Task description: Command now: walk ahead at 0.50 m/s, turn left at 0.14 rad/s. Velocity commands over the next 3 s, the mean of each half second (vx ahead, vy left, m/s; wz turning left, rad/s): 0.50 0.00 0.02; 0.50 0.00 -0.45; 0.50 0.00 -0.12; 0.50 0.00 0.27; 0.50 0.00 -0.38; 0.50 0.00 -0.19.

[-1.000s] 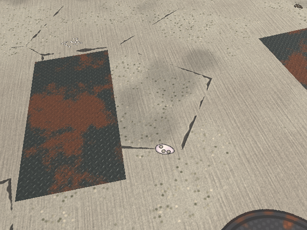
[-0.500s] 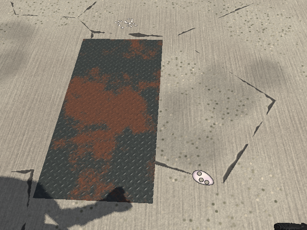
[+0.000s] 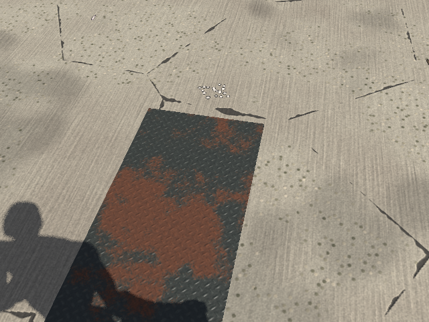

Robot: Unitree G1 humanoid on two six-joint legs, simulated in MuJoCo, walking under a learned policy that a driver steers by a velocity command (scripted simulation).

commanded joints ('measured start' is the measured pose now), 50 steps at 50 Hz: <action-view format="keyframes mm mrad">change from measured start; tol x32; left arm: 1 81 118 31 -27 8 -3 3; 23 317 35 -4 87 -21 31 29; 43 -190 54 19 -78 -28 65 -32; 50 198 337 123 -44 -31 75 -4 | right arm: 1 -82 -91 -25 -114 -13 -24 0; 17 -400 -31 -2 -183 -2 -47 45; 22 102 -222 -75 -79 -32 -50 15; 50 19 -33 -7 -31 -33 -42 -13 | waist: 1 35 -113 -15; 18 86 -113 52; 23 -64 286 -420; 42 -69 -7 92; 50 70 -296 -352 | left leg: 1 -329 129 -9 3 116 -4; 18 -222 81 88 -670 366 10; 21 275 69 95 -709 384 84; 23 814 472 -567 -786 190 279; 31 211 296 -11 -1038 390 168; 42 424 320 245 -1013 569 124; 47 479 313 314 -634 1154 66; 48 357 272 335 -404 1070 30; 50 -306 -23 135 223 -184 -60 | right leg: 1 295 -270 404 -321 -50 -168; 21 313 -196 98 36 590 -74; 23 -253 22 102 640 -416 8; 24 -351 -36 171 727 -386 10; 43 -330 -129 -2 103 160 -6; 48 234 36 -83 4 50 -132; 50 774 -365 830 -193 -116 -410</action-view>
